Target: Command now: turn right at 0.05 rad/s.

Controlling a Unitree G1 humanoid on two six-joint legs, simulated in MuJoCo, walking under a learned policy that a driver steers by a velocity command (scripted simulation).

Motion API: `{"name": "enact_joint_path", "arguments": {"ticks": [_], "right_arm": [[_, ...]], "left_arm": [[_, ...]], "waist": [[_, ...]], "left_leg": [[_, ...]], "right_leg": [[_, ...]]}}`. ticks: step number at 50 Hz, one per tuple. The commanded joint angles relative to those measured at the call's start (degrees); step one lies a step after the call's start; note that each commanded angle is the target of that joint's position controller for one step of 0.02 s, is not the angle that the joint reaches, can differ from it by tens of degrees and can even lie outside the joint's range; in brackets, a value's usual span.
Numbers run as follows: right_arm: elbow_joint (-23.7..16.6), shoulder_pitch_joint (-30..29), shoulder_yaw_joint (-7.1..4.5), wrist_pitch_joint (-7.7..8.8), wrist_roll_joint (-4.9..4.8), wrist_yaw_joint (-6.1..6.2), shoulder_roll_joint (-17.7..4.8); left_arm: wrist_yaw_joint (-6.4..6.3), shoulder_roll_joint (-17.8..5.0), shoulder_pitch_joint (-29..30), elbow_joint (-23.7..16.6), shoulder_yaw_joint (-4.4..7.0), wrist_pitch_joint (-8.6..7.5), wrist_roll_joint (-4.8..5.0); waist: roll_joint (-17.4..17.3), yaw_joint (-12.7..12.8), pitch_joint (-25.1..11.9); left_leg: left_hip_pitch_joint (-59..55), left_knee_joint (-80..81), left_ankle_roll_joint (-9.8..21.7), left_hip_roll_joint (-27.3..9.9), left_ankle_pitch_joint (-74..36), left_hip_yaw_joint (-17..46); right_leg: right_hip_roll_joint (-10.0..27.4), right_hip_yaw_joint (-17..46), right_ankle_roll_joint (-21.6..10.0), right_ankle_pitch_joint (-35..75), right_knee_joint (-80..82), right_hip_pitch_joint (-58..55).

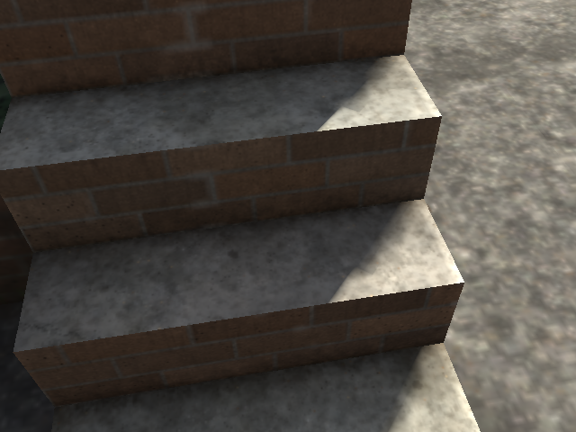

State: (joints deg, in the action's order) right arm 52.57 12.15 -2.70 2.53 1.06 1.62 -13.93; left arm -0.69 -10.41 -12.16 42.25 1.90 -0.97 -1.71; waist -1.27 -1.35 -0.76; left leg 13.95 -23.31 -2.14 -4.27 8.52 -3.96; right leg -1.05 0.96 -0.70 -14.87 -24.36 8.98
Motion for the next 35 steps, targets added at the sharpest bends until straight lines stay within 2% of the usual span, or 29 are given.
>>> {"name": "enact_joint_path", "arguments": {"ticks": [1,8,20,21,25,35], "right_arm": [[-1.8,-3.0,-1.29,1.47,0.09,-0.51,-6.5],[2.0,-3.0,-0.94,1.34,-0.24,-0.51,-6.7],[5.6,-5.0,-0.26,0.85,-0.67,-0.44,-8.0],[6.0,-4.7,-0.15,0.56,-1.05,-0.08,-7.3],[6.7,-5.1,-0.08,0.35,-0.92,0.34,-8.0],[8.3,-5.6,0.27,0.50,-1.01,0.18,-7.8]], "left_arm": [[-0.07,-7.9,1.0,-2.4,1.87,-0.65,-0.03],[0.09,-7.5,-0.9,0.6,1.68,-0.53,0.52],[-0.15,-8.4,-2.7,4.7,1.51,0.26,0.93],[-0.22,-7.4,-3.0,5.5,1.21,-0.14,1.10],[-0.30,-8.5,-2.9,7.0,1.28,-0.56,1.27],[-0.80,-9.0,-2.2,9.8,1.00,-0.35,1.40]], "waist": [[5.5,1.2,2.3],[2.5,1.5,0.8],[1.5,1.9,0.1],[0.7,1.5,0.4],[1.7,1.5,0.6],[1.4,1.8,0.0]], "left_leg": [[-3.5,1.0,0.4,-0.9,-1.4,3.2],[-4.7,1.1,-0.3,-1.2,-2.9,3.2],[-4.9,1.2,0.0,-1.4,-3.8,2.6],[-5.6,1.9,0.1,-1.3,-3.2,2.7],[-5.9,2.0,0.6,-1.1,-3.6,2.6],[-5.3,2.6,1.1,-0.7,-4.7,2.3]], "right_leg": [[5.3,8.2,-3.1,-5.6,10.5,8.1],[4.5,7.4,-3.7,3.2,9.7,5.8],[3.0,5.0,-3.3,11.8,7.5,2.9],[3.2,4.7,-2.8,11.3,7.7,3.7],[2.7,3.7,-2.1,12.1,7.2,3.5],[2.6,3.0,-1.8,13.7,6.3,1.5]]}}
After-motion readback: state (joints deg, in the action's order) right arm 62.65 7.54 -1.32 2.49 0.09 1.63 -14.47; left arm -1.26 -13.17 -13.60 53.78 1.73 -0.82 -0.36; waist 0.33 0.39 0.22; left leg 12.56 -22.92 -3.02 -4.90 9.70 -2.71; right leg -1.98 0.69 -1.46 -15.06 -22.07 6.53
